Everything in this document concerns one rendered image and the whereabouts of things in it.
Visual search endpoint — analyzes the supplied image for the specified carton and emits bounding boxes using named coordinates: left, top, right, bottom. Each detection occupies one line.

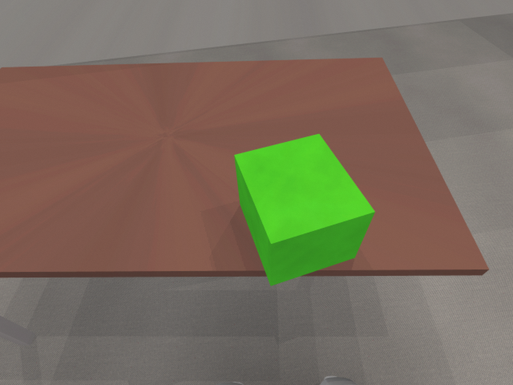
left=234, top=134, right=375, bottom=286

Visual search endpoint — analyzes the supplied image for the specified table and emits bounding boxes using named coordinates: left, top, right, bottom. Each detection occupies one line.
left=0, top=58, right=489, bottom=345

